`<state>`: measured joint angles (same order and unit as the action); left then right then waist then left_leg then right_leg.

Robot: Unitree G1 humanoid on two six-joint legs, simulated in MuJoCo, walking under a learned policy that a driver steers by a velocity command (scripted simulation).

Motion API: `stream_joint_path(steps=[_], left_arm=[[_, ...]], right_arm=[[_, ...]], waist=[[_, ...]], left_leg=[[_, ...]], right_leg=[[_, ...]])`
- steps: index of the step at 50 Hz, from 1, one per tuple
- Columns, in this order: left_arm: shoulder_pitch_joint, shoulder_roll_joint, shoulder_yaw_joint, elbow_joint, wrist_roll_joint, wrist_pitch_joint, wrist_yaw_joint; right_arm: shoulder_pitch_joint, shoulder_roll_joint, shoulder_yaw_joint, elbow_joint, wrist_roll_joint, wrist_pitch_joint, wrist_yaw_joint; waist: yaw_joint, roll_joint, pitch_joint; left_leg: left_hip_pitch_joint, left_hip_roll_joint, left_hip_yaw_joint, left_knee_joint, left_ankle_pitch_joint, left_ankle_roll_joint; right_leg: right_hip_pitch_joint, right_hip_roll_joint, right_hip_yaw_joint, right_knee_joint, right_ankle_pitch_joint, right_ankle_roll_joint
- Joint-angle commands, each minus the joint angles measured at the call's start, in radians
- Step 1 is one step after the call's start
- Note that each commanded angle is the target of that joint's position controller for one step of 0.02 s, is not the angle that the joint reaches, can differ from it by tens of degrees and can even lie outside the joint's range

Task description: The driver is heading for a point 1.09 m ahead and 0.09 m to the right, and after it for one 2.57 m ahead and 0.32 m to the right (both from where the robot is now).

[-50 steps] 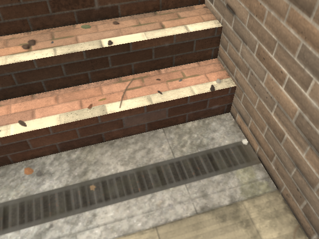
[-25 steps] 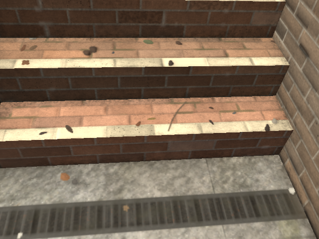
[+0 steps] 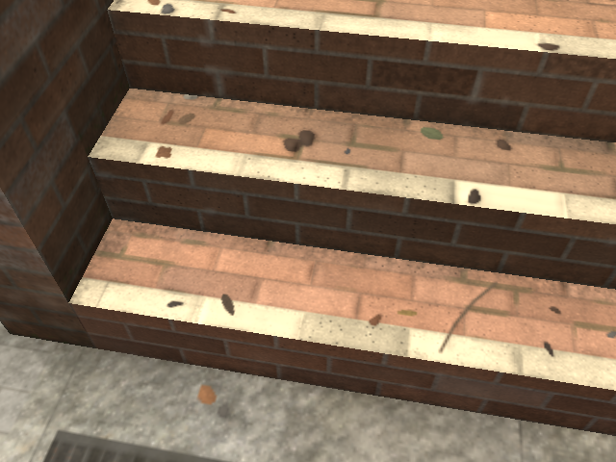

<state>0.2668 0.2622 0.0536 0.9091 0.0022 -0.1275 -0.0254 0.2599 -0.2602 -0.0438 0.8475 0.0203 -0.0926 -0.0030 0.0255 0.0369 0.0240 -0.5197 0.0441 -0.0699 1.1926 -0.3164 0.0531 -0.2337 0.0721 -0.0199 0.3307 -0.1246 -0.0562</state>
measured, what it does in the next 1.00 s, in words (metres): walks ahead: left foot, then right foot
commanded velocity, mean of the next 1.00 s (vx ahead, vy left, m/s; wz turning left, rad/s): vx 0.50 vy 0.00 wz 0.04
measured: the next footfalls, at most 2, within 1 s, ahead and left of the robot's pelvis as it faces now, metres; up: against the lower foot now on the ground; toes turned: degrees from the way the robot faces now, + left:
left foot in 0.30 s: +0.32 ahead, +0.15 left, +0.00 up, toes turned +2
right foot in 0.74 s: +0.44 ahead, -0.04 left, +0.00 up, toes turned -3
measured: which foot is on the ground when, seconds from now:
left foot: up 0.00-0.28, down 0.30-0.74, up 0.76-1.00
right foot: down 0.00-0.30, up 0.32-0.72, down 0.74-1.00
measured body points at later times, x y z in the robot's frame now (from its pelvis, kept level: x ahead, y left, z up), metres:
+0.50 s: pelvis +0.26 +0.06 +0.00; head +0.28 +0.09 +0.45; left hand +0.36 +0.33 -0.13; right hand +0.33 -0.20 -0.11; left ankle +0.28 +0.15 -0.74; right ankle +0.26 -0.08 -0.67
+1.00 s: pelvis +0.44 +0.03 +0.00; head +0.44 +0.01 +0.45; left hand +0.42 +0.28 -0.13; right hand +0.52 -0.20 -0.15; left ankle +0.44 +0.15 -0.57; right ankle +0.40 -0.04 -0.74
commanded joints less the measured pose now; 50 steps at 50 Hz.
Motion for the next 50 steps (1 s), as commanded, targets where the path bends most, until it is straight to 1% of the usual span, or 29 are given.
stream_joint_path(steps=[1,5,9,11,12,13,14,15,16,17,18,19,20,21,23,26,30,31,34,36,37,38,39,40,41,42,44,47,50], left_arm=[[-0.02,0.102,0.011,-0.04,-0.014,-0.014,0.001],[0.014,0.174,0.026,-0.03,-0.026,-0.006,0.013],[0.089,0.193,0.027,-0.006,-0.029,0.004,0.015],[0.09,0.195,0.026,0.002,-0.031,0.015,0.016],[0.069,0.222,0.032,-0.012,-0.023,0.023,0.015],[0.048,0.216,0.028,-0.017,-0.02,0.03,0.019],[0.058,0.162,0.008,-0.012,-0.012,0.032,0.02],[0.035,0.133,-0.011,-0.053,0.021,0.026,0.022],[0.137,0.011,-0.05,-0.078,0.006,0.004,0.014],[0.117,0.127,-0.026,-0.046,-0.025,-0.011,0.006],[0.088,0.136,-0.018,-0.027,0.02,0.013,0.01],[0.067,0.107,-0.025,-0.031,0.031,0.026,0.012],[0.054,0.09,-0.027,-0.029,0.043,0.04,0.013],[0.075,0.081,-0.029,-0.029,0.057,0.061,0.008],[0.081,0.071,-0.026,-0.031,0.054,0.079,-0.004],[-0.032,0.056,-0.031,-0.068,0.062,0.073,-0.01],[-0.17,0.035,-0.043,-0.109,0.045,0.057,-0.003],[-0.129,0.025,-0.046,-0.093,0.035,0.06,0.009],[-0.151,0.031,-0.041,-0.105,0.043,0.055,0.024],[-0.016,0.017,-0.035,-0.064,0.048,0.039,0.039],[0.096,0.049,-0.02,-0.033,0.055,0.026,0.048],[0.222,0.156,0.003,-0.017,0.072,0.018,0.056],[0.229,0.26,0.042,0.01,0.045,0.036,0.053],[0.19,0.161,0.026,-0.009,0.032,0.042,0.038],[0.12,0.099,0.009,-0.022,0.021,0.044,0.024],[0.064,0.058,-0.004,-0.03,0.019,0.045,0.019],[0.066,0.02,-0.018,-0.017,0.017,0.035,0.025],[0.145,0.036,-0.017,0.031,0.018,0.02,0.044],[0.216,0.031,-0.024,0.056,0.017,0.033,0.055]], right_arm=[[0.014,-0.001,0.009,-0.068,-0.012,-0.007,-0.001],[-0.141,-0.025,0.027,-0.113,-0.019,-0.017,0.0],[-0.281,-0.066,0.026,-0.166,0.001,-0.027,0.004],[-0.298,-0.083,0.021,-0.185,0.001,-0.031,0.008],[-0.285,-0.1,0.013,-0.189,-0.022,-0.031,0.013],[-0.213,-0.127,0.0,-0.178,-0.023,-0.033,0.012],[-0.066,-0.164,-0.021,-0.138,-0.014,-0.03,0.004],[0.139,-0.251,-0.043,-0.105,-0.042,-0.021,-0.003],[0.189,-0.333,-0.063,-0.084,-0.061,-0.01,0.002],[0.191,-0.235,-0.045,-0.081,-0.048,-0.011,0.007],[0.122,-0.154,-0.028,-0.074,-0.1,-0.004,0.016],[0.062,-0.109,-0.017,-0.082,-0.091,-0.006,0.025],[0.031,-0.086,-0.01,-0.083,-0.073,-0.009,0.027],[0.024,-0.082,-0.006,-0.076,-0.064,-0.012,0.022],[0.028,-0.103,-0.012,-0.063,-0.048,-0.02,0.023],[0.044,-0.11,-0.017,-0.042,-0.038,-0.023,0.017],[0.066,-0.126,-0.031,-0.027,-0.045,-0.019,0.005],[0.102,-0.127,-0.037,-0.013,-0.053,-0.015,0.002],[0.113,-0.095,-0.027,0.005,-0.048,-0.009,-0.002],[0.108,-0.09,-0.023,0.01,-0.039,-0.004,-0.009],[0.094,-0.07,-0.014,0.004,-0.03,-0.008,-0.012],[0.065,0.002,0.007,-0.038,-0.022,-0.009,-0.012],[0.187,0.028,0.012,-0.024,-0.034,0.004,-0.01],[0.156,-0.024,0.003,0.018,-0.065,0.02,-0.014],[0.127,-0.017,-0.001,0.02,-0.074,0.022,-0.005],[0.113,-0.02,-0.007,0.02,-0.068,0.025,0.009],[0.113,0.009,-0.008,0.028,-0.082,0.043,0.022],[0.097,0.045,-0.007,0.032,-0.093,0.067,0.009],[0.005,0.066,0.0,-0.005,-0.102,0.073,0.0]], waist=[[-0.037,-0.081,0.001],[0.005,-0.099,0.025],[0.053,-0.081,0.026],[0.035,-0.106,0.01],[0.017,-0.084,-0.015],[-0.033,-0.098,-0.061],[-0.097,-0.102,-0.14],[-0.178,-0.011,-0.281],[-0.113,0.289,-0.367],[-0.141,0.174,-0.329],[-0.082,0.05,-0.164],[-0.051,0.012,-0.103],[-0.026,0.026,-0.071],[-0.008,0.064,-0.085],[0.015,0.064,-0.112],[-0.003,0.065,-0.061],[-0.034,0.057,-0.032],[-0.039,0.094,-0.073],[-0.038,0.064,-0.032],[0.021,0.016,-0.087],[0.07,-0.041,-0.142],[0.094,-0.225,-0.16],[0.018,-0.372,-0.141],[0.023,-0.142,-0.093],[-0.006,-0.09,-0.053],[-0.037,-0.087,-0.013],[-0.062,-0.098,-0.007],[-0.064,-0.094,-0.003],[-0.039,-0.094,0.005]], left_leg=[[-0.103,0.089,0.0,-0.163,0.039,-0.014],[-0.037,0.069,0.046,-0.456,0.243,-0.048],[0.002,0.029,0.063,-0.617,0.334,-0.051],[0.026,0.018,0.059,-0.66,0.287,-0.024],[0.057,0.006,0.071,-0.678,0.269,-0.002],[0.156,-0.014,0.087,-0.716,0.237,0.021],[0.36,-0.02,0.085,-0.739,0.226,0.056],[0.657,0.147,-0.099,-0.695,0.313,0.116],[0.924,0.367,-0.532,-0.823,0.244,0.275],[0.878,0.343,-0.602,-0.891,0.081,0.262],[0.657,0.318,-0.38,-0.905,0.25,0.184],[0.533,0.262,-0.274,-0.925,0.409,0.157],[0.449,0.22,-0.195,-0.943,0.516,0.133],[0.41,0.194,-0.145,-0.942,0.629,0.12],[0.368,0.177,-0.075,-0.94,0.739,0.125],[0.328,0.161,-0.042,-1.006,0.546,0.138],[0.32,0.139,-0.024,-1.021,0.402,0.118],[0.314,0.145,-0.007,-0.998,0.358,0.131],[0.309,0.169,-0.042,-0.948,0.359,0.143],[0.323,0.124,-0.014,-0.745,0.596,0.125],[0.266,0.076,0.024,-0.561,0.585,0.094],[0.081,-0.013,0.107,-0.232,0.287,0.047],[-0.181,-0.104,0.138,-0.037,-0.173,0.02],[-0.234,-0.036,0.068,0.161,-0.147,0.02],[-0.26,-0.013,0.056,0.239,-0.071,0.019],[-0.26,0.004,0.06,0.265,-0.005,0.012],[-0.227,-0.005,0.091,0.352,0.099,0.0],[-0.282,-0.015,0.121,0.422,0.157,-0.018],[-0.382,-0.005,0.134,0.389,0.203,-0.027]], right_leg=[[0.043,-0.285,0.255,-0.221,0.109,-0.208],[0.016,-0.239,0.15,-0.241,0.104,-0.173],[0.118,-0.263,0.139,-0.191,0.141,-0.142],[0.185,-0.293,0.151,-0.141,0.181,-0.12],[0.206,-0.295,0.143,-0.081,0.289,-0.108],[0.215,-0.268,0.118,0.017,0.401,-0.083],[0.156,-0.224,0.09,0.18,0.47,-0.058],[-0.044,-0.153,0.04,0.485,0.259,-0.017],[-0.428,0.002,0.009,0.804,-0.386,0.033],[-0.532,-0.059,0.141,0.926,-0.446,0.012],[-0.473,-0.107,0.085,0.857,-0.315,-0.007],[-0.399,-0.136,0.068,0.798,-0.254,0.007],[-0.346,-0.155,0.06,0.75,-0.232,0.022],[-0.287,-0.151,0.051,0.746,-0.208,0.037],[-0.239,-0.138,0.032,0.732,-0.177,0.049],[-0.265,-0.142,0.014,0.582,-0.092,0.045],[-0.203,-0.118,-0.015,0.352,0.01,0.042],[-0.138,-0.106,-0.039,0.383,-0.016,0.042],[-0.101,-0.099,-0.04,0.286,-0.082,0.027],[0.055,-0.042,-0.074,0.155,-0.118,0.003],[0.201,-0.105,0.005,0.081,-0.079,-0.017],[0.323,-0.358,0.316,-0.044,0.086,-0.045],[0.393,-0.479,0.54,-0.105,0.193,-0.163],[0.328,-0.455,0.489,-0.066,0.105,-0.192],[0.236,-0.401,0.39,-0.069,0.01,-0.186],[0.149,-0.349,0.307,-0.093,-0.004,-0.158],[0.048,-0.292,0.188,-0.083,0.188,-0.133],[0.018,-0.271,0.147,-0.049,0.292,-0.15],[0.066,-0.282,0.156,-0.017,0.301,-0.161]])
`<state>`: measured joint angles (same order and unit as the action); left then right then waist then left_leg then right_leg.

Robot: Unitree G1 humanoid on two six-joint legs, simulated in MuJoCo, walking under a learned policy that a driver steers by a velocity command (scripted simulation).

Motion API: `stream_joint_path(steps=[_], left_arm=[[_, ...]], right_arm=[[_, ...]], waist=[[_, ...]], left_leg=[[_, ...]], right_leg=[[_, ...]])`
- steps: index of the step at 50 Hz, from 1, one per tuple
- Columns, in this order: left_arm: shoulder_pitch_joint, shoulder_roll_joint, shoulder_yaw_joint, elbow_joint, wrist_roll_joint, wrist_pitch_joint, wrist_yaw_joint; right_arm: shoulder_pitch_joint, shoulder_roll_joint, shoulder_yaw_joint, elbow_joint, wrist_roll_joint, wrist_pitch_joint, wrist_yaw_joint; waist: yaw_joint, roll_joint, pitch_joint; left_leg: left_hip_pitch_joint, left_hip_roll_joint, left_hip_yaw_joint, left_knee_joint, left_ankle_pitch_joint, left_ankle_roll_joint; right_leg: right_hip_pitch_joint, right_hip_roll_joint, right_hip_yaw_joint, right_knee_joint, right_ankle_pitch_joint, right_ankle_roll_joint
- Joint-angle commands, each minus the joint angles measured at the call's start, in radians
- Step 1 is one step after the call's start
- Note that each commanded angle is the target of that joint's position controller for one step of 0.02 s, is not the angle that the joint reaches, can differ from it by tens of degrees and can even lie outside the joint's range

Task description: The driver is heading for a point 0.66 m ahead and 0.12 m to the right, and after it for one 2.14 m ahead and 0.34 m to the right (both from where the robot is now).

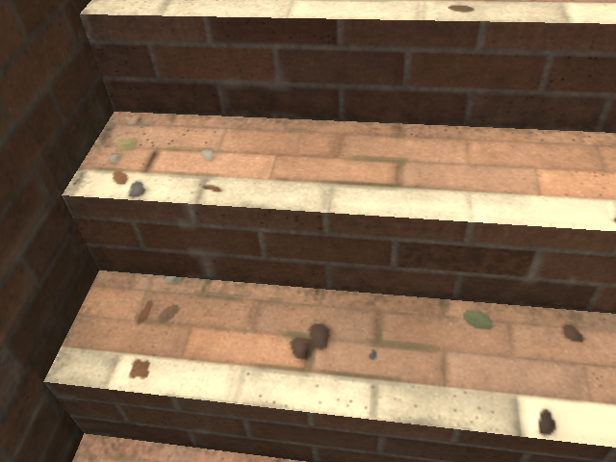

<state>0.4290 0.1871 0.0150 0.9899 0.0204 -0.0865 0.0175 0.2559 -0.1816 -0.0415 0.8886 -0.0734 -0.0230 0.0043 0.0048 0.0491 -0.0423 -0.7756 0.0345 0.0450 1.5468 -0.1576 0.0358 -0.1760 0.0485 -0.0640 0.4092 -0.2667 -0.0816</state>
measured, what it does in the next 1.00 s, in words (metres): climbs, turning right: left foot 0.20 m higher, then right foot 0.20 m higher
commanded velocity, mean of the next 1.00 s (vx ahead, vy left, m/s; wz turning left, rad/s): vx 0.50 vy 0.00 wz -0.36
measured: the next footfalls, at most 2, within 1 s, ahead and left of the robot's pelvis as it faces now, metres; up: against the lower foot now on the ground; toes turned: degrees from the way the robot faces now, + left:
left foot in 0.32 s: +0.33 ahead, +0.18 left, +0.20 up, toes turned +6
right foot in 0.90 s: +0.56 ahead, -0.05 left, +0.40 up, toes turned -17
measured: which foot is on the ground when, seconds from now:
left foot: up 0.00-0.30, down 0.32-0.94, up 0.96-1.00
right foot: down 0.00-0.34, up 0.36-0.88, down 0.90-1.00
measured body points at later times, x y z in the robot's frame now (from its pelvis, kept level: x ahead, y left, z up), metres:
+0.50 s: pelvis +0.22 +0.09 +0.12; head +0.25 +0.10 +0.57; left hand +0.37 +0.33 +0.00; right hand +0.31 -0.15 -0.01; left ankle +0.30 +0.17 -0.54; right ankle +0.14 -0.04 -0.36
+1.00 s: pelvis +0.47 +0.04 +0.29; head +0.48 +0.04 +0.74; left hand +0.69 +0.22 +0.17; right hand +0.42 -0.19 +0.14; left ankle +0.35 +0.21 -0.32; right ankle +0.52 -0.04 -0.34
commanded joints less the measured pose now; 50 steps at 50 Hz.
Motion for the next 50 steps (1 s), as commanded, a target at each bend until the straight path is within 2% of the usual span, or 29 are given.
stream_joint_path(steps=[1,5,10,12,13,14,15,16,17,18,19,21,22,25,26,27,29,31,33,39,40,42,43,45,46,47,48,49,50], left_arm=[[0.118,0.109,0.019,0.002,0.009,-0.007,0.014],[0.193,0.115,0.024,0.048,0.009,-0.027,0.019],[0.219,0.111,0.007,0.096,0.011,-0.04,0.021],[0.233,0.079,-0.008,0.131,-0.03,-0.015,0.039],[0.147,0.071,-0.019,0.085,-0.04,0.004,0.033],[0.122,0.084,-0.013,0.075,-0.069,-0.002,0.03],[0.123,0.186,0.012,0.039,-0.054,-0.01,0.018],[0.075,0.322,0.057,0.041,-0.084,-0.037,-0.012],[-0.037,0.313,0.075,-0.021,-0.118,-0.062,-0.035],[-0.118,0.216,0.07,-0.088,-0.091,-0.08,-0.062],[-0.114,0.082,0.054,-0.131,0.008,-0.073,-0.067],[-0.174,-0.019,0.048,-0.183,0.048,-0.019,-0.058],[-0.192,-0.059,0.033,-0.217,0.059,-0.005,-0.049],[-0.169,-0.156,-0.003,-0.246,-0.006,0.046,-0.016],[-0.17,-0.173,-0.01,-0.258,-0.002,0.059,-0.003],[-0.239,-0.007,0.006,-0.272,-0.087,0.061,-0.086],[-0.217,0.028,0.017,-0.265,-0.052,0.077,-0.14],[-0.274,0.015,-0.006,-0.248,-0.025,0.084,-0.162],[-0.354,-0.012,-0.03,-0.252,-0.019,0.079,-0.13],[-0.675,-0.015,-0.075,-0.345,-0.039,0.108,-0.095],[-0.711,-0.014,-0.077,-0.365,-0.032,0.129,-0.1],[-0.83,0.029,-0.077,-0.435,-0.048,0.191,-0.144],[-0.673,0.003,-0.09,-0.397,-0.043,0.202,-0.169],[-0.359,0.1,-0.059,-0.304,-0.021,0.178,-0.155],[-0.066,0.175,-0.029,-0.177,-0.013,0.185,-0.118],[0.158,0.239,-0.002,-0.093,0.011,0.194,-0.091],[0.253,0.245,0.004,-0.03,0.013,0.181,-0.101],[-0.227,0.217,0.067,-0.122,-0.022,0.129,-0.05],[0.059,0.147,0.009,0.021,0.017,0.082,-0.078]], right_arm=[[-0.027,0.027,0.009,-0.058,0.011,0.013,-0.022],[-0.277,0.026,0.019,-0.223,0.011,0.027,-0.056],[-0.469,0.114,0.084,-0.406,0.044,0.021,-0.061],[-0.574,0.14,0.12,-0.49,0.044,0.013,-0.044],[-0.465,0.122,0.127,-0.465,0.046,0.02,-0.026],[-0.404,0.157,0.138,-0.444,0.073,0.024,-0.035],[-0.151,0.076,0.096,-0.339,0.096,0.03,-0.056],[0.101,-0.013,0.045,-0.295,0.074,0.028,-0.069],[0.238,-0.169,-0.015,-0.232,0.04,0.006,-0.075],[0.311,-0.317,-0.061,-0.199,0.008,0.017,-0.095],[0.168,-0.303,-0.068,-0.193,0.033,0.012,-0.099],[-0.096,-0.105,-0.023,-0.115,0.065,0.019,-0.066],[-0.098,0.004,0.006,-0.051,0.044,0.012,-0.067],[-0.054,0.124,0.04,0.084,0.018,-0.039,-0.03],[-0.024,0.08,0.028,0.111,0.033,-0.067,-0.017],[-0.087,0.052,0.038,0.075,-0.061,-0.081,0.052],[-0.166,-0.07,0.007,0.083,-0.032,-0.078,0.077],[0.036,0.002,0.055,0.167,-0.038,-0.068,0.083],[0.182,0.033,0.093,0.239,-0.063,-0.076,0.082],[0.34,0.005,0.107,0.303,-0.103,-0.06,0.069],[0.263,-0.036,0.096,0.273,-0.089,-0.056,0.079],[0.236,-0.192,0.062,0.277,-0.01,-0.063,0.115],[0.143,-0.323,0.041,0.258,0.008,-0.084,0.135],[0.065,-0.384,0.001,0.222,0.047,-0.087,0.14],[0.141,-0.277,0.018,0.24,-0.058,-0.074,0.168],[0.157,-0.198,0.018,0.208,-0.089,-0.055,0.197],[0.119,-0.14,0.0,0.235,-0.04,-0.027,0.229],[-0.079,-0.132,-0.017,-0.04,0.034,-0.076,0.087],[0.02,-0.017,0.02,0.191,0.005,-0.039,0.114]], waist=[[0.02,-0.202,0.047],[0.041,-0.138,0.208],[0.053,-0.116,0.222],[0.079,-0.12,0.219],[0.027,-0.021,0.15],[0.004,-0.099,0.024],[-0.053,-0.104,-0.185],[-0.216,-0.242,-0.381],[-0.3,-0.063,-0.492],[-0.306,0.305,-0.553],[-0.191,0.279,-0.547],[-0.007,-0.005,-0.164],[0.037,-0.075,-0.029],[0.099,0.0,0.088],[0.12,0.02,0.109],[0.073,-0.035,0.057],[0.118,0.07,0.0],[0.071,-0.009,0.004],[0.047,-0.063,-0.007],[-0.033,0.026,-0.045],[-0.005,0.019,-0.059],[0.078,0.112,-0.098],[0.176,0.241,-0.107],[0.275,0.223,-0.208],[0.275,0.08,-0.371],[0.286,-0.043,-0.527],[0.249,-0.208,-0.385],[0.062,-0.194,-0.295],[0.138,-0.139,-0.043]], left_leg=[[-0.201,-0.032,0.063,0.267,-0.053,-0.001],[-0.723,0.032,-0.056,0.566,-0.355,0.037],[-0.852,0.067,-0.007,0.591,-0.506,0.081],[-0.676,0.107,0.013,0.265,-0.549,0.082],[-0.309,0.08,0.13,-0.05,-0.361,0.075],[0.129,0.022,0.115,-0.221,-0.344,0.101],[0.403,-0.075,0.154,-0.207,-0.366,0.082],[0.597,-0.1,0.104,-0.317,-0.326,0.098],[0.789,0.082,-0.272,-0.522,-0.432,0.167],[0.863,0.323,-0.792,-1.03,-0.324,0.221],[0.791,0.384,-1.042,-1.23,-0.319,0.169],[0.444,0.353,-0.777,-1.108,-0.738,0.173],[0.318,0.314,-0.586,-1.044,-0.622,0.136],[0.257,0.274,-0.266,-1.059,-0.337,0.076],[0.293,0.26,-0.168,-1.1,-0.215,0.041],[0.168,0.179,-0.106,-1.188,-0.203,0.06],[0.168,0.203,-0.017,-1.288,-0.115,0.154],[0.447,0.272,-0.075,-1.268,-0.135,0.202],[0.683,0.253,-0.037,-1.235,-0.105,0.144],[0.735,0.226,0.138,-1.427,0.082,0.146],[0.638,0.224,0.218,-1.48,0.262,0.131],[0.382,0.264,0.228,-1.505,1.382,0.226],[0.6,0.336,0.246,-1.393,1.922,0.236],[0.938,0.317,0.221,-1.117,2.16,0.265],[0.657,0.3,0.147,-0.763,1.989,0.24],[0.37,0.158,0.069,-0.455,1.228,0.223],[0.029,-0.078,-0.11,0.108,0.378,0.152],[0.024,-0.089,-0.126,0.426,0.113,0.068],[-0.304,-0.138,-0.347,0.471,0.346,0.119]], right_leg=[[0.064,-0.298,0.244,-0.118,0.436,-0.183],[0.289,-0.399,0.371,-0.219,0.021,-0.217],[0.267,-0.368,0.27,-0.311,0.026,-0.145],[0.146,-0.286,0.228,-0.411,0.169,-0.133],[-0.001,-0.224,0.119,-0.467,0.458,-0.144],[-0.145,-0.231,0.121,-0.436,0.942,-0.155],[-0.07,-0.237,0.099,-0.232,1.407,-0.153],[0.039,-0.278,0.109,0.079,1.843,-0.119],[-0.143,-0.203,0.129,0.443,1.659,-0.057],[-0.333,0.054,0.179,0.894,0.567,-0.014],[-0.458,0.103,0.336,1.351,0.208,-0.004],[-0.651,-0.032,0.181,1.508,0.318,-0.027],[-0.711,-0.037,0.188,1.539,0.326,-0.043],[-0.904,-0.005,0.223,1.763,0.205,-0.067],[-0.952,-0.023,0.239,1.751,0.243,-0.074],[-0.935,-0.024,0.323,1.566,0.406,-0.253],[-0.913,0.025,0.183,1.785,0.368,-0.256],[-1.269,0.029,0.24,2.067,0.301,-0.29],[-1.512,-0.005,0.274,2.022,0.323,-0.29],[-1.446,-0.135,-0.006,1.644,0.203,-0.244],[-1.242,-0.155,-0.083,1.485,0.166,-0.235],[-0.752,-0.004,-0.271,1.264,-0.056,-0.172],[-0.7,0.021,-0.188,1.109,-0.047,-0.14],[-0.633,0.163,-0.215,0.637,-0.048,-0.111],[-0.263,0.121,0.075,0.632,0.168,-0.201],[0.066,0.005,0.481,0.345,0.24,-0.312],[0.063,-0.139,0.955,-0.005,-0.109,-0.372],[-0.122,-0.167,0.923,-0.017,-0.57,-0.325],[-0.209,-0.098,0.803,0.053,-0.509,-0.214]])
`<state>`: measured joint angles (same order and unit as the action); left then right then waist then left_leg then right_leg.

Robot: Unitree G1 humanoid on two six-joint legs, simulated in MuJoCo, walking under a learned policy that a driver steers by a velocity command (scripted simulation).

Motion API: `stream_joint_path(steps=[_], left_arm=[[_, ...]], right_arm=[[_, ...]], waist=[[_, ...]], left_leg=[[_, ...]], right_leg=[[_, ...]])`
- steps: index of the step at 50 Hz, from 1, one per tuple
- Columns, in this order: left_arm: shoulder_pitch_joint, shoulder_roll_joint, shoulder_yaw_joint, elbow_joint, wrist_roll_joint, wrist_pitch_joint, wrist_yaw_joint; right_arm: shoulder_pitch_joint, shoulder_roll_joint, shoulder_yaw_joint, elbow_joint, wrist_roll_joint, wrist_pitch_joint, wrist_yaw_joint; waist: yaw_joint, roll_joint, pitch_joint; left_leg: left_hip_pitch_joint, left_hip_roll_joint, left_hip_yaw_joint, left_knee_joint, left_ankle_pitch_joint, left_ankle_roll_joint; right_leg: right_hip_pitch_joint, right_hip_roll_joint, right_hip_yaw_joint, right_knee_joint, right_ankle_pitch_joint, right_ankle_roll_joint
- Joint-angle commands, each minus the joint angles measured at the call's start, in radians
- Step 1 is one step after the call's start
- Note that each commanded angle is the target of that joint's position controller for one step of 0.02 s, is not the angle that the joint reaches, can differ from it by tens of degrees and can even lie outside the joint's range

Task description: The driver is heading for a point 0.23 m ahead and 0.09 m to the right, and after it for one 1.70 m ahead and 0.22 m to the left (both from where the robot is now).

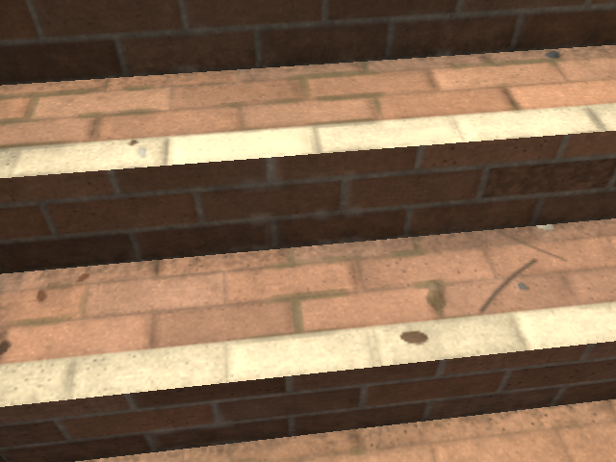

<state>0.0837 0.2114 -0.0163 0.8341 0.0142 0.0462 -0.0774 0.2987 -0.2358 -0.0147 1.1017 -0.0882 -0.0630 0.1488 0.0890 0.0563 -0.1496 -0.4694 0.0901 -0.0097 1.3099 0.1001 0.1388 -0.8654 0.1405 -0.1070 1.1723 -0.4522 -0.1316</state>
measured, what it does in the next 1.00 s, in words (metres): climbs: left foot 0.20 m higher, then right foot 0.20 m higher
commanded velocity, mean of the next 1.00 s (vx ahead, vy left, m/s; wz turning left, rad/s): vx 0.50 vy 0.00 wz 0.11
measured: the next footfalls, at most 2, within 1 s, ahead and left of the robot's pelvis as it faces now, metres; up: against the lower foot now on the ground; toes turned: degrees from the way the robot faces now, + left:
left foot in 0.32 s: +0.31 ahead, +0.12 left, +0.20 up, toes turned -11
right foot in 0.86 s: +0.60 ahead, -0.14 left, +0.40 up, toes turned -4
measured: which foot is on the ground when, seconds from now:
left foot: up 0.00-0.30, down 0.32-0.88, up 0.90-1.00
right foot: down 0.00-0.36, up 0.38-0.84, down 0.86-1.00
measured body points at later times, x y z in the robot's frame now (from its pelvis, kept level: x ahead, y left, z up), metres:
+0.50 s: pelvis +0.23 +0.04 +0.23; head +0.21 +0.05 +0.67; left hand +0.39 +0.28 +0.09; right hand +0.20 -0.21 +0.08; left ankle +0.27 +0.12 -0.43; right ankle +0.17 -0.11 -0.25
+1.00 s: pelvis +0.49 -0.05 +0.42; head +0.49 -0.03 +0.87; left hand +0.67 +0.17 +0.31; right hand +0.46 -0.28 +0.27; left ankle +0.36 +0.10 -0.10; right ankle +0.56 -0.13 -0.23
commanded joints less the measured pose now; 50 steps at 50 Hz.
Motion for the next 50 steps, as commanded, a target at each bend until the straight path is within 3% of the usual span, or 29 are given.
stream_joint_path(steps=[1,3,5,7,10,13,14,16,17,18,19,20,21,22,24,27,31,34,37,39,40,41,43,44,45,46,47,48,50], left_arm=[[0.389,0.067,0.038,0.22,0.009,-0.091,0.0],[0.288,-0.044,0.0,0.274,0.024,-0.106,-0.011],[0.191,-0.02,-0.002,0.213,0.054,-0.127,-0.013],[0.313,-0.016,-0.009,0.227,0.032,-0.14,0.01],[0.478,0.042,-0.015,0.266,0.093,-0.151,-0.004],[0.267,0.121,-0.006,0.154,0.015,-0.162,-0.012],[0.207,0.184,0.005,0.133,-0.036,-0.149,-0.017],[0.379,0.27,0.035,0.2,-0.056,-0.167,-0.051],[0.449,0.18,0.064,0.202,-0.036,-0.166,0.067],[0.484,0.194,0.073,0.217,-0.057,-0.173,0.097],[0.416,0.163,0.053,0.236,0.098,-0.151,-0.061],[0.247,0.059,0.053,0.22,0.093,-0.094,-0.113],[0.192,0.035,0.042,0.184,0.021,-0.093,-0.114],[0.139,0.031,0.042,0.17,-0.019,-0.109,-0.082],[0.053,0.068,0.037,0.102,0.002,-0.135,-0.035],[0.1,-0.027,-0.027,0.04,0.034,-0.107,0.01],[-0.138,0.01,-0.035,-0.092,0.016,-0.108,0.013],[-0.27,-0.013,-0.069,-0.128,0.022,-0.118,0.036],[-0.513,-0.024,-0.056,-0.244,0.031,-0.061,0.053],[-0.671,-0.083,-0.076,-0.344,0.054,-0.009,0.03],[-0.612,-0.08,-0.068,-0.339,0.055,0.015,0.007],[-0.556,-0.057,-0.055,-0.314,0.039,0.016,-0.009],[-0.264,0.025,-0.012,-0.208,0.039,0.002,-0.001],[0.008,0.054,0.013,-0.115,0.051,0.002,0.022],[0.242,0.092,0.012,-0.024,0.022,-0.002,0.031],[0.32,0.171,0.051,0.006,0.04,0.002,0.033],[0.275,0.219,0.062,0.084,0.03,-0.033,0.031],[0.165,0.155,0.057,0.121,0.012,-0.057,0.02],[0.057,-0.125,-0.006,0.184,0.002,-0.068,0.017]], right_arm=[[-0.076,0.01,-0.008,-0.083,-0.007,0.0,-0.035],[-0.164,0.068,0.021,-0.135,0.01,-0.006,-0.054],[-0.172,0.043,0.028,-0.179,0.014,-0.007,-0.064],[-0.202,0.047,0.043,-0.193,0.025,-0.008,-0.084],[-0.343,0.042,0.054,-0.309,0.022,0.006,-0.1],[-0.521,-0.058,0.035,-0.444,0.029,0.066,-0.114],[-0.546,-0.043,0.033,-0.496,0.031,0.109,-0.101],[-0.413,-0.042,0.027,-0.485,0.053,0.14,-0.06],[-0.12,0.076,0.05,-0.313,0.096,0.071,-0.171],[0.044,-0.012,0.021,-0.268,0.101,0.034,-0.181],[0.185,-0.215,-0.035,-0.246,0.063,0.076,-0.105],[0.372,-0.214,-0.066,-0.185,-0.012,0.101,-0.108],[0.327,-0.188,-0.061,-0.23,-0.006,0.09,-0.107],[0.289,-0.108,-0.043,-0.194,0.022,0.092,-0.098],[0.142,0.079,0.009,-0.081,0.016,0.067,-0.075],[-0.025,0.139,0.044,-0.018,0.035,0.0,-0.074],[0.126,0.045,0.048,-0.008,-0.007,-0.072,-0.092],[0.481,0.055,0.059,0.143,-0.031,-0.045,-0.119],[0.524,0.078,0.065,0.154,-0.054,-0.055,-0.052],[0.369,0.097,0.067,0.126,0.018,-0.054,-0.018],[0.337,0.027,0.048,0.107,0.066,-0.059,-0.029],[0.359,-0.049,0.034,0.087,0.083,-0.084,-0.026],[0.32,-0.158,-0.026,0.066,0.094,-0.1,-0.029],[0.32,-0.108,-0.036,0.078,0.046,-0.094,-0.025],[0.434,0.071,0.009,0.057,-0.023,-0.085,0.015],[0.345,0.029,-0.028,0.116,0.024,-0.06,0.031],[0.218,0.038,-0.035,0.087,0.074,-0.061,0.037],[0.168,0.069,-0.028,0.077,0.075,-0.053,0.024],[0.057,0.099,-0.013,0.041,0.076,-0.031,-0.026]], waist=[[-0.009,-0.137,0.099],[-0.12,-0.072,0.094],[-0.193,-0.055,0.063],[-0.152,-0.182,0.056],[-0.136,-0.052,0.049],[-0.163,-0.067,0.072],[-0.226,-0.175,0.026],[-0.206,-0.296,-0.019],[-0.188,-0.139,-0.216],[-0.266,-0.174,-0.26],[-0.287,-0.034,-0.185],[-0.42,0.255,-0.021],[-0.38,0.261,0.12],[-0.317,0.121,0.2],[-0.131,-0.151,0.172],[0.019,-0.082,0.154],[-0.081,0.064,0.06],[-0.201,0.068,0.106],[-0.233,0.046,0.153],[-0.163,0.061,0.165],[-0.108,0.108,0.061],[-0.085,0.173,0.005],[0.006,0.251,-0.176],[0.079,0.088,-0.384],[0.056,-0.299,-0.542],[0.14,-0.379,-0.295],[0.076,-0.239,-0.014],[-0.007,-0.137,0.034],[-0.076,0.06,-0.004]], left_leg=[[-0.723,-0.17,-0.258,0.785,0.001,0.023],[-0.795,-0.147,-0.218,0.882,-0.069,0.084],[-0.718,-0.096,-0.076,0.76,-0.094,0.088],[-0.842,-0.137,-0.039,1.14,-0.322,0.042],[-0.833,-0.098,0.016,0.988,-0.202,0.025],[-0.573,-0.024,0.066,0.452,-0.353,-0.075],[-0.293,-0.087,0.147,0.256,-0.497,-0.121],[-0.218,-0.19,0.281,0.096,-0.461,-0.144],[-0.094,-0.253,0.301,-0.04,-0.861,-0.046],[0.075,-0.221,0.047,-0.15,-0.797,0.012],[0.177,-0.115,-0.401,-0.466,-0.521,0.175],[0.267,0.034,-0.86,-0.842,-0.739,0.309],[0.199,0.077,-1.072,-0.874,-1.086,0.274],[0.154,0.096,-1.058,-0.86,-1.049,0.265],[0.09,0.058,-0.792,-0.824,-0.826,0.16],[-0.073,-0.037,-0.384,-0.869,-0.562,0.042],[-0.224,-0.112,-0.227,-0.937,-0.299,0.021],[0.403,0.047,-0.463,-0.865,-0.419,0.078],[0.235,0.091,-0.498,-1.062,-0.393,0.132],[-0.251,0.123,-0.388,-1.284,-0.286,0.144],[-0.233,0.127,-0.339,-1.246,0.249,0.19],[-0.052,0.141,-0.328,-1.145,1.001,0.186],[0.412,0.143,-0.247,-0.871,1.517,0.085],[0.243,0.096,-0.257,-0.561,1.25,0.042],[-0.233,-0.077,-0.284,-0.296,0.292,0.034],[-0.423,-0.159,-0.387,0.341,0.027,-0.005],[-0.616,-0.155,-0.335,0.627,0.056,0.0],[-0.691,-0.117,-0.284,0.734,0.042,0.03],[-0.715,-0.078,-0.3,0.792,0.019,0.081]], right_leg=[[0.515,-0.193,0.771,-0.701,-0.176,-0.149],[0.415,-0.167,0.594,-0.674,0.041,-0.103],[0.281,-0.11,0.391,-0.725,0.246,-0.067],[0.299,-0.125,0.471,-0.765,0.126,-0.104],[0.316,-0.121,0.466,-0.773,0.131,-0.038],[0.21,-0.22,0.469,-0.961,0.396,-0.124],[0.082,-0.265,0.46,-1.023,0.755,-0.193],[0.432,-0.398,0.417,-0.928,1.875,-0.279],[0.815,-0.348,0.2,-0.738,1.943,-0.132],[0.831,-0.309,0.192,-0.51,1.896,-0.067],[0.45,-0.259,0.303,-0.23,1.925,-0.128],[0.002,0.008,0.315,0.279,0.694,-0.091],[-0.316,0.036,0.462,0.705,0.563,-0.122],[-0.472,0.029,0.488,0.946,0.565,-0.149],[-0.553,-0.038,0.432,1.058,0.526,-0.204],[-0.588,-0.133,0.247,1.056,0.386,-0.143],[-0.315,-0.201,0.05,0.902,0.342,-0.046],[-0.967,-0.206,0.185,1.074,0.068,-0.079],[-0.819,-0.282,0.038,0.721,0.303,-0.096],[-0.252,-0.286,0.002,0.502,0.103,-0.086],[-0.032,-0.195,-0.148,0.428,0.029,-0.036],[0.04,-0.131,-0.164,0.347,0.022,-0.003],[0.184,-0.077,-0.066,-0.059,0.054,-0.004],[0.595,-0.165,0.182,-0.158,0.388,-0.083],[1.034,-0.416,0.773,-0.516,0.32,-0.295],[0.765,-0.53,1.137,-0.793,-0.308,-0.29],[0.597,-0.485,1.017,-0.806,-0.49,-0.206],[0.521,-0.491,0.825,-0.733,-0.391,-0.193],[0.503,-0.488,0.595,-0.701,-0.074,-0.128]])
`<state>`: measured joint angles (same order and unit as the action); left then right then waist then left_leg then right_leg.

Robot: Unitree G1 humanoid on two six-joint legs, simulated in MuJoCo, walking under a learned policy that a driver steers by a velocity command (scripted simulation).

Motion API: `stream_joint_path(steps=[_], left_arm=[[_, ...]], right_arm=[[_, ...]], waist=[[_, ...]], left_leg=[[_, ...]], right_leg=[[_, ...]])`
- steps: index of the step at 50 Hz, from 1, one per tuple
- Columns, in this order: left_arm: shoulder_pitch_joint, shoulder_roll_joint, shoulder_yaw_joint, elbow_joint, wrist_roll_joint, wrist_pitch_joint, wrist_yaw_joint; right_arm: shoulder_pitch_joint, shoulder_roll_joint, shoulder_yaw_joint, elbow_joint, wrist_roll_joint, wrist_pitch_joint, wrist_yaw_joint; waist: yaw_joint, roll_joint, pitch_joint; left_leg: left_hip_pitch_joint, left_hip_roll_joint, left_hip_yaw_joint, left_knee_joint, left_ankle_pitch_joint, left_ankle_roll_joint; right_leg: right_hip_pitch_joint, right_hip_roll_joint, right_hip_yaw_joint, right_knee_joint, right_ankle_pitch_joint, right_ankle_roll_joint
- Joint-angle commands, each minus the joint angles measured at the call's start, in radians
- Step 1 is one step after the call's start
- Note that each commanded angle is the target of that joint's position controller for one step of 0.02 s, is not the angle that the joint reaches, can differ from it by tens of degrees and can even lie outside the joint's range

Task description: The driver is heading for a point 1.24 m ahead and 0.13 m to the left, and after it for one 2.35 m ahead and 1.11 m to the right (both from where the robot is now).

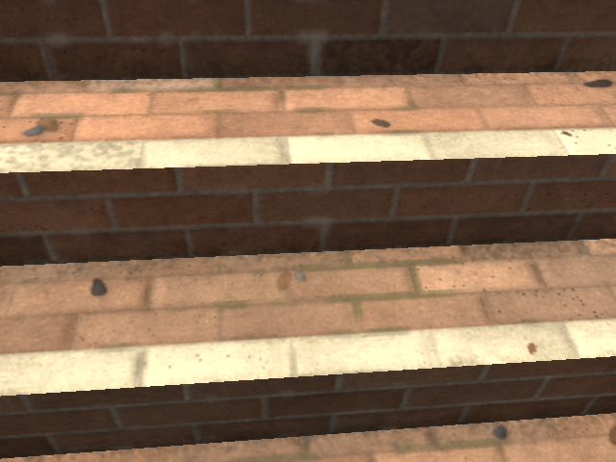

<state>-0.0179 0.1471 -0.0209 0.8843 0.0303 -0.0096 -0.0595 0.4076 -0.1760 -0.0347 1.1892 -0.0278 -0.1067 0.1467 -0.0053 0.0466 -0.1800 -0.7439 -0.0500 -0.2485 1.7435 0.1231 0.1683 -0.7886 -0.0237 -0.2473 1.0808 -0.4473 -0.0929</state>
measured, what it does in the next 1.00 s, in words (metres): climbs: left foot 0.20 m higher, then right foot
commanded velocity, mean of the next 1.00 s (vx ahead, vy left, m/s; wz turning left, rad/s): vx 0.13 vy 0.00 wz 0.28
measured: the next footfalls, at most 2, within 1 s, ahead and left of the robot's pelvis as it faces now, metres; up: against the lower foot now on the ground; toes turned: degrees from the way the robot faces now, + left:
left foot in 0.44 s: +0.33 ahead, +0.16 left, +0.20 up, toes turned +17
right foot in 0.90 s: +0.37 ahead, -0.06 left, +0.20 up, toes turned +14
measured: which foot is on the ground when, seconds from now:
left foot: up 0.00-0.42, down 0.44-1.00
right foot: down 0.00-0.48, up 0.50-0.88, down 0.90-1.00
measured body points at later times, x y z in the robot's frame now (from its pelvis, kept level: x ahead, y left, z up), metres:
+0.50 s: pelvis +0.20 +0.03 +0.13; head +0.20 +0.02 +0.58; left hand +0.11 +0.20 -0.02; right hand +0.49 -0.07 +0.05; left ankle +0.29 +0.15 -0.45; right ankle +0.08 -0.11 -0.61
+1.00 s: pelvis +0.29 +0.04 +0.28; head +0.29 +0.01 +0.73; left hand +0.24 +0.25 +0.13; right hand +0.52 -0.12 +0.16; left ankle +0.29 +0.15 -0.45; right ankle +0.33 -0.07 -0.45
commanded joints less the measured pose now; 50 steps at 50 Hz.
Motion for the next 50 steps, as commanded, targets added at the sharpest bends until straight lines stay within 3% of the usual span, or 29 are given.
stream_joint_path(steps=[1,5,6,9,11,15,17,18,19,21,22,23,24,25,26,27,28,29,31,33,34,36,39,41,43,44,45,48,50], left_arm=[[0.084,-0.115,-0.016,0.141,-0.004,-0.022,-0.002],[0.046,-0.038,0.0,0.12,0.06,-0.071,0.0],[0.063,0.042,0.02,0.118,0.071,-0.061,0.007],[0.332,-0.02,-0.016,0.248,0.095,-0.049,0.005],[0.45,0.021,-0.015,0.294,0.1,-0.065,0.002],[0.446,0.018,-0.022,0.262,0.121,-0.09,-0.006],[0.537,0.055,-0.01,0.282,0.104,-0.089,-0.018],[0.443,0.097,0.011,0.256,0.067,-0.082,-0.039],[0.509,0.156,0.024,0.28,0.035,-0.081,-0.051],[0.522,0.21,0.04,0.255,0.008,-0.127,-0.036],[0.512,0.229,0.048,0.262,0.02,-0.129,-0.048],[0.527,0.206,0.05,0.247,0.028,-0.132,-0.062],[0.565,0.177,0.044,0.269,0.047,-0.124,-0.092],[0.508,0.181,0.05,0.261,0.053,-0.11,-0.108],[0.449,0.109,0.042,0.256,0.043,-0.085,-0.124],[0.43,0.098,0.068,0.28,0.013,-0.049,-0.12],[0.422,0.078,0.079,0.279,-0.012,-0.035,-0.101],[0.378,0.037,0.077,0.26,-0.018,-0.042,-0.083],[0.354,-0.002,0.054,0.27,0.002,-0.054,-0.052],[0.401,0.009,0.058,0.292,-0.001,-0.045,-0.019],[0.383,0.059,0.07,0.274,0.011,-0.04,-0.003],[0.288,0.068,0.068,0.24,0.014,-0.031,0.006],[0.31,0.149,0.099,0.212,0.04,-0.036,-0.002],[0.337,0.142,0.097,0.194,0.032,-0.047,0.018],[0.318,0.115,0.084,0.141,0.026,-0.041,0.043],[0.442,-0.071,0.036,0.231,-0.042,-0.026,0.127],[0.421,-0.08,0.018,0.241,-0.048,-0.026,0.152],[0.271,0.069,0.031,0.17,-0.003,-0.052,0.143],[0.292,0.049,0.028,0.171,-0.013,-0.073,0.131]], right_arm=[[-0.073,0.067,0.013,-0.054,0.03,0.032,-0.036],[-0.11,0.077,0.019,-0.109,0.055,0.043,-0.033],[-0.119,0.059,0.022,-0.108,0.059,0.044,-0.015],[-0.286,0.011,0.04,-0.193,0.036,0.05,-0.029],[-0.378,0.0,0.049,-0.245,0.037,0.059,-0.037],[-0.554,-0.014,0.054,-0.367,0.038,0.113,-0.069],[-0.622,0.017,0.068,-0.424,0.019,0.163,-0.103],[-0.763,0.005,0.084,-0.459,0.015,0.184,-0.081],[-0.835,0.033,0.101,-0.509,0.017,0.214,-0.059],[-0.613,0.052,0.09,-0.421,0.034,0.177,-0.041],[-0.47,0.045,0.086,-0.377,0.033,0.162,-0.052],[-0.429,-0.018,0.076,-0.35,0.039,0.152,-0.072],[-0.358,-0.072,0.068,-0.312,0.058,0.165,-0.082],[-0.244,-0.121,0.045,-0.275,0.044,0.18,-0.099],[-0.155,-0.187,0.023,-0.233,0.013,0.183,-0.109],[-0.038,-0.21,-0.006,-0.231,-0.045,0.181,-0.103],[-0.087,-0.207,-0.015,-0.204,-0.056,0.153,-0.111],[-0.181,-0.147,0.001,-0.186,-0.062,0.131,-0.103],[-0.363,-0.037,0.029,-0.187,-0.01,0.08,-0.086],[-0.542,0.05,0.058,-0.236,0.007,0.05,-0.08],[-0.482,0.073,0.071,-0.241,-0.005,0.039,-0.074],[-0.498,0.043,0.065,-0.313,0.004,0.019,-0.057],[-0.554,-0.104,0.023,-0.4,-0.004,-0.011,-0.064],[-0.576,-0.093,0.013,-0.408,-0.001,-0.026,-0.051],[-0.534,-0.075,0.013,-0.4,0.032,-0.034,-0.031],[-0.22,-0.014,0.017,-0.277,-0.018,0.001,-0.159],[-0.145,-0.038,0.009,-0.244,0.001,0.027,-0.194],[-0.079,-0.011,0.012,-0.229,0.05,0.069,-0.198],[-0.2,-0.053,0.014,-0.241,0.051,0.069,-0.193]], waist=[[-0.033,0.056,0.055],[-0.123,-0.013,0.035],[-0.105,-0.12,0.014],[-0.037,-0.051,0.113],[0.0,-0.032,0.119],[-0.012,-0.062,0.059],[-0.005,-0.121,0.041],[-0.001,-0.067,0.113],[-0.012,-0.164,0.085],[-0.061,-0.244,0.046],[-0.103,-0.272,0.012],[-0.086,-0.22,-0.075],[-0.074,-0.183,-0.158],[-0.133,-0.142,-0.152],[-0.143,-0.02,-0.098],[-0.2,0.104,-0.138],[-0.147,0.123,-0.064],[-0.071,0.099,0.032],[0.026,-0.055,0.055],[0.107,-0.092,0.048],[0.115,-0.137,-0.002],[0.13,-0.054,-0.017],[0.128,0.041,0.021],[0.127,-0.024,0.063],[0.109,-0.008,0.095],[0.047,0.051,0.083],[0.009,0.072,0.165],[-0.091,-0.198,0.159],[-0.035,-0.116,0.171]], left_leg=[[-0.431,0.071,-0.071,0.323,-0.008,0.077],[-0.36,0.073,0.086,0.232,-0.06,0.044],[-0.37,0.053,0.168,0.462,-0.167,0.034],[-0.776,0.02,0.05,0.732,-0.259,0.149],[-0.905,0.026,0.056,0.666,-0.204,0.169],[-0.774,0.119,0.185,0.269,-0.166,0.079],[-0.807,0.148,0.227,0.145,-0.257,0.042],[-0.657,0.176,0.329,-0.18,-0.575,0.038],[-0.462,0.101,0.469,-0.252,-0.673,0.034],[-0.341,0.041,0.426,-0.326,-0.534,0.001],[-0.233,0.003,0.383,-0.467,-0.37,0.009],[-0.033,0.007,0.31,-0.52,-0.117,0.042],[0.235,0.012,0.204,-0.562,-0.09,0.061],[0.387,0.052,0.08,-0.761,-0.248,0.074],[0.453,0.157,-0.158,-1.043,-0.413,0.13],[0.398,0.261,-0.475,-1.339,-0.714,0.162],[0.332,0.269,-0.513,-1.374,-0.785,0.115],[0.251,0.223,-0.384,-1.324,-0.818,0.055],[0.161,0.185,-0.213,-1.286,-0.689,0.01],[0.086,0.129,0.025,-1.311,-0.46,-0.023],[0.123,0.126,0.096,-1.279,-0.333,-0.031],[0.176,0.11,0.209,-1.347,-0.286,-0.073],[0.048,0.084,0.28,-1.44,-0.27,-0.065],[0.125,0.188,0.168,-1.375,-0.17,0.022],[0.293,0.261,0.085,-1.284,-0.046,0.082],[0.31,0.274,0.127,-1.351,-0.172,0.066],[0.401,0.237,0.103,-1.323,-0.244,0.046],[0.391,0.142,0.18,-1.268,-0.305,-0.078],[0.498,0.135,0.191,-1.31,-0.281,-0.081]], right_leg=[[0.363,-0.275,0.602,-0.632,0.054,-0.112],[0.29,-0.143,0.065,-0.689,0.62,-0.012],[0.32,-0.153,0.057,-0.751,0.677,-0.081],[0.616,-0.252,0.156,-0.776,0.573,-0.114],[0.779,-0.245,0.096,-0.768,0.63,-0.099],[0.737,-0.228,-0.009,-0.855,0.814,-0.096],[0.864,-0.286,0.043,-0.853,1.051,-0.117],[0.755,-0.311,-0.011,-0.95,1.046,-0.084],[0.64,-0.309,0.012,-0.964,1.409,-0.152],[0.847,-0.353,-0.025,-0.824,1.853,-0.107],[0.921,-0.347,-0.014,-0.762,2.006,-0.126],[0.864,-0.29,-0.011,-0.673,2.012,-0.105],[0.663,-0.24,0.05,-0.594,1.878,-0.107],[0.5,-0.184,0.096,-0.47,1.538,-0.099],[0.283,-0.09,0.125,-0.297,0.93,-0.058],[0.192,-0.031,0.313,0.269,0.478,-0.009],[0.058,0.015,0.495,0.604,0.516,-0.021],[-0.061,0.051,0.565,0.711,0.518,-0.036],[-0.138,0.047,0.57,0.777,0.513,-0.071],[-0.096,0.007,0.515,0.665,0.437,-0.045],[-0.068,-0.023,0.488,0.54,0.499,0.019],[-0.011,-0.062,0.359,0.393,0.297,0.135],[0.334,-0.03,0.251,0.275,0.257,0.19],[0.345,-0.058,0.314,0.162,0.256,0.221],[0.337,-0.077,0.342,-0.111,0.155,0.233],[0.462,-0.04,0.176,-0.382,0.221,0.095],[0.454,0.008,0.162,-0.614,0.182,0.062],[0.509,-0.136,0.453,-0.682,0.502,-0.021],[0.446,-0.118,0.433,-0.729,0.359,-0.013]])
